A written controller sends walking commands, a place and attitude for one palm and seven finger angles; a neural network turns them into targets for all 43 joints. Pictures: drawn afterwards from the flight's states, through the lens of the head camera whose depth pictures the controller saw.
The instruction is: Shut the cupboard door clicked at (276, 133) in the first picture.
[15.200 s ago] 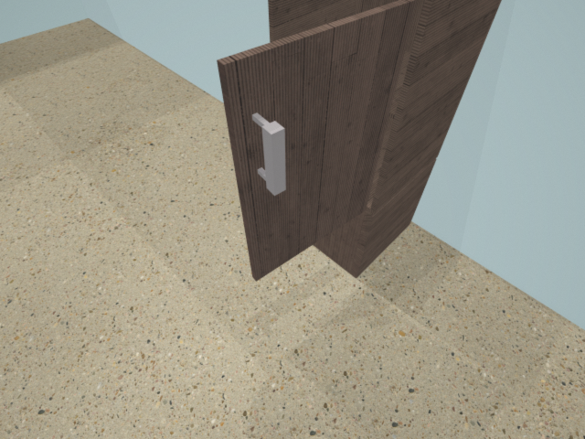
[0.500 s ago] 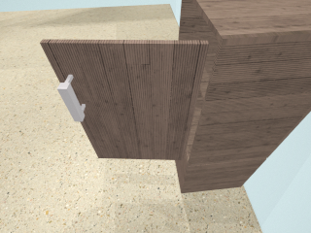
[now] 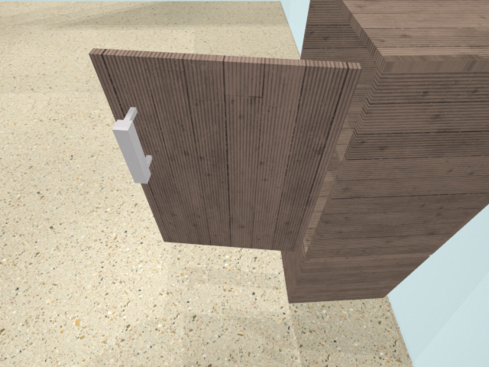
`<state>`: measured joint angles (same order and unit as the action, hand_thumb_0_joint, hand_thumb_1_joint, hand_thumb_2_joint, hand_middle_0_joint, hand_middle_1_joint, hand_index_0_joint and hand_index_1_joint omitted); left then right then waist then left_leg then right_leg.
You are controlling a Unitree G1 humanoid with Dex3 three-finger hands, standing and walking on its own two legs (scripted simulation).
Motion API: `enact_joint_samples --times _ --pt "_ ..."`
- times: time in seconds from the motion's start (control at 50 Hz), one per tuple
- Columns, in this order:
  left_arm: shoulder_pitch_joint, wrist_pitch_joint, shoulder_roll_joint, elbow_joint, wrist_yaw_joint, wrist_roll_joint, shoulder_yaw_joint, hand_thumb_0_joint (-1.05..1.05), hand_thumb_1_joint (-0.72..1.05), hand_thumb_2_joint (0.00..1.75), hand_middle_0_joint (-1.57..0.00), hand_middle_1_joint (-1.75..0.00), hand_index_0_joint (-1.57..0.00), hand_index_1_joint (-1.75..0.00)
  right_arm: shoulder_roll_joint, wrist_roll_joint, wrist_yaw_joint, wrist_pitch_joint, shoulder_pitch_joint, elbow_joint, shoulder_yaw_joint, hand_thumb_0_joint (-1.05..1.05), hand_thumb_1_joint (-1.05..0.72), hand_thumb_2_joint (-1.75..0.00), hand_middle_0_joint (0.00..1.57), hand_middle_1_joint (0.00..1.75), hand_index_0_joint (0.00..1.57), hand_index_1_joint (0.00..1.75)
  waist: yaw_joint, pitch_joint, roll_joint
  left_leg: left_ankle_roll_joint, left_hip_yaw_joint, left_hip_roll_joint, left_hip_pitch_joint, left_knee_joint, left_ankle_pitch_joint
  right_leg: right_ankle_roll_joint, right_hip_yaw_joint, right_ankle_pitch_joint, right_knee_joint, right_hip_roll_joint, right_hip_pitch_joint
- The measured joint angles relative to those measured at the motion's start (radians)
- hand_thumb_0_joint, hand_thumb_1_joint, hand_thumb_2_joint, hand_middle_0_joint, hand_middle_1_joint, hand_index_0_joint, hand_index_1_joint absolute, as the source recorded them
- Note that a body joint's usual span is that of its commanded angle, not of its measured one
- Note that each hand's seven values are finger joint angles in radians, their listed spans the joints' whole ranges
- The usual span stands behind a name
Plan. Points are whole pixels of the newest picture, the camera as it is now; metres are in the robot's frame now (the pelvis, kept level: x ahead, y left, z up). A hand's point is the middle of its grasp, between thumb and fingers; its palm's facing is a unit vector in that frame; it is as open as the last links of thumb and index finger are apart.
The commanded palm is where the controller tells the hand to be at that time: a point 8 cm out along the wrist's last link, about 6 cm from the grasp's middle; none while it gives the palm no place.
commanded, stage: come to a stop and stand still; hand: left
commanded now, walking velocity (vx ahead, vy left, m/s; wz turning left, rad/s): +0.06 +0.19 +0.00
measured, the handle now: (137, 146) +0.46 +0.24 +0.09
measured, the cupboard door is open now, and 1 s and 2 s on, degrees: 82 82 82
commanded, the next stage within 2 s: look again from close up in 1.04 s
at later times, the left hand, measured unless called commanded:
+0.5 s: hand out of the picture +0.02 +0.19 -0.17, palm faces +0.00 -0.98 -0.21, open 7.3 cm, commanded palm none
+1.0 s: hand out of the picture +0.04 +0.19 -0.16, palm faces +0.02 -0.96 -0.28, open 7.4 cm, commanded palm none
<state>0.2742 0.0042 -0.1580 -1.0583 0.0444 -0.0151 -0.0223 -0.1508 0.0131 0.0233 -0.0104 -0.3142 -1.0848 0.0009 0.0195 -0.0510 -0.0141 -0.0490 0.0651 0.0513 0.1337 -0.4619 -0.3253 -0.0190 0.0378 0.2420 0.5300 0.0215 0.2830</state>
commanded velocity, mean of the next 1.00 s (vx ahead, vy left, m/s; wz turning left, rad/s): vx -0.01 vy -0.03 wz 0.00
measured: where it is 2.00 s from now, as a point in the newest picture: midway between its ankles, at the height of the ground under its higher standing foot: outside the picture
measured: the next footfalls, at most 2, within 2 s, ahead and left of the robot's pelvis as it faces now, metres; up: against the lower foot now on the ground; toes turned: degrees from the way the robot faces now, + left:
none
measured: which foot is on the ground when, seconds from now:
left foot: down 0.00-1.00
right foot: down 0.00-1.00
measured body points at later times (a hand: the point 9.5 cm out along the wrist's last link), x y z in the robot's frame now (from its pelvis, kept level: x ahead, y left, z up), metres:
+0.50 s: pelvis +0.01 +0.01 +0.00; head +0.03 +0.01 +0.45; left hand +0.02 +0.24 -0.15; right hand +0.00 -0.20 -0.16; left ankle -0.05 +0.08 -0.74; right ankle +0.03 -0.11 -0.74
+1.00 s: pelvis -0.02 -0.02 +0.00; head -0.02 -0.03 +0.45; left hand +0.04 +0.24 -0.14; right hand +0.05 -0.29 -0.14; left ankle -0.05 +0.08 -0.74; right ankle +0.03 -0.11 -0.74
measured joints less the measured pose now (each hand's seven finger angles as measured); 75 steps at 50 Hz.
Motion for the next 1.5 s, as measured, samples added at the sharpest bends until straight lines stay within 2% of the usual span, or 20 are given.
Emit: enact_joint_samples --times 0.08,0.2,0.28,0.34,0.5,0.56,0.6,0.7,0.9,1.2,1.5 --pt "-0.017 0.015 -0.014 0.016 0.0 -0.001 -0.007 0.0 0.91 0.9 -0.2 -0.3 -0.2 -0.3 -0.006 0.003 0.001 0.003 -0.007 0.023 0.003 0.0 -0.9 -0.9 0.2 0.3 0.19 0.3 0.002 -0.008 -0.007 -0.024 0.011 0.021 0.005 -0.014 -0.008 0.013 -0.014 0.017 0.036 0.02 0.016" --pt "-0.043 0.019 -0.019 0.008 0.004 0.003 0.006 0.0 0.91 0.9 -0.2 -0.3 -0.2 -0.3 0.006 0.003 0.017 0.023 -0.006 0.016 -0.01 0.0 -0.9 -0.9 0.2 0.3 0.19 0.3 -0.003 -0.02 0.002 -0.042 0.016 0.042 -0.043 0.011 -0.007 0.004 -0.037 0.036 0.047 0.028 -0.014" --pt "-0.045 0.008 -0.005 -0.008 0.002 0.009 0.015 0.0 0.91 0.9 -0.2 -0.3 -0.2 -0.3 0.02 0.0 0.023 0.032 0.01 0.0 -0.017 0.0 -0.9 -0.9 0.2 0.3 0.19 0.3 -0.01 -0.024 0.018 -0.039 0.019 0.034 -0.075 0.038 -0.001 0.031 -0.041 0.018 0.007 0.019 -0.05" --pt "-0.045 0.008 0.005 -0.017 0.003 0.01 0.018 0.0 0.92 0.9 -0.2 -0.3 -0.2 -0.3 0.025 0.0 0.029 0.032 0.021 -0.012 -0.018 0.01 -0.91 -0.9 0.2 0.3 0.2 0.3 -0.017 -0.029 0.022 -0.035 0.021 0.029 -0.088 0.057 0.006 0.036 -0.043 0.008 -0.014 0.013 -0.063" --pt "-0.029 0.002 0.009 -0.034 -0.001 0.009 0.022 0.0 0.93 0.9 -0.2 -0.3 -0.2 -0.3 0.024 -0.006 0.023 0.036 0.031 -0.032 -0.014 0.01 -0.91 -0.9 0.2 0.3 0.2 0.3 -0.021 -0.036 0.023 -0.021 0.019 0.011 -0.089 0.078 0.02 0.023 -0.038 -0.013 -0.048 -0.004 -0.069" --pt "-0.009 0.005 -0.013 -0.002 -0.005 0.006 0.036 0.0 0.93 0.9 -0.2 -0.3 -0.2 -0.3 0.024 0.0 0.014 0.036 0.02 0.004 -0.008 0.01 -0.91 -0.9 0.2 0.3 0.2 0.3 -0.032 -0.032 -0.006 -0.012 0.012 0.022 -0.072 0.075 0.029 0.007 -0.032 0.004 0.001 0.008 -0.035" --pt "0.001 0.0 -0.02 0.014 -0.005 0.006 0.035 0.0 0.92 0.9 -0.2 -0.3 -0.2 -0.3 0.013 0.001 0.017 0.042 0.009 0.021 0.004 0.01 -0.9 -0.9 0.2 0.3 0.2 0.3 -0.032 -0.014 -0.007 -0.007 0.0 0.02 -0.05 0.042 0.017 0.002 -0.02 0.022 0.021 0.01 -0.023" --pt "0.021 -0.015 -0.022 0.037 -0.006 0.004 0.033 0.0 0.91 0.9 -0.2 -0.3 -0.2 -0.3 -0.039 -0.001 0.011 0.012 0.039 0.044 0.023 0.01 -0.9 -0.9 0.2 0.3 0.2 0.3 -0.032 0.025 0.024 0.01 -0.017 -0.016 -0.002 -0.05 -0.027 -0.012 0.004 0.024 0.03 -0.021 -0.015" --pt "-0.026 -0.027 -0.052 0.041 -0.017 0.005 0.033 0.0 0.91 0.9 -0.2 -0.3 -0.2 -0.3 -0.104 0.001 -0.004 0.022 0.111 0.053 0.022 0.01 -0.9 -0.9 0.2 0.3 0.19 0.3 -0.025 0.034 0.027 0.027 -0.026 -0.038 -0.004 -0.013 0.012 -0.029 0.016 -0.034 -0.045 -0.043 -0.036" --pt "-0.092 -0.023 -0.13 0.023 -0.022 0.006 0.028 0.0 0.9 0.9 -0.2 -0.3 -0.2 -0.3 -0.128 0.001 -0.023 0.017 0.119 -0.011 0.006 0.01 -0.9 -0.9 0.2 0.3 0.2 0.3 -0.027 0.009 0.02 0.019 -0.026 -0.029 -0.013 0.045 0.06 -0.018 0.014 -0.09 -0.118 -0.036 -0.053" --pt "-0.112 -0.017 -0.136 -0.008 -0.025 0.006 0.044 0.0 0.9 0.9 -0.2 -0.3 -0.2 -0.3 -0.137 -0.004 -0.024 0.023 0.153 -0.053 -0.004 0.01 -0.9 -0.9 0.2 0.3 0.2 0.3 -0.028 -0.005 0.006 -0.007 -0.01 -0.002 -0.038 0.08 0.073 0.01 -0.005 -0.094 -0.126 -0.012 -0.063"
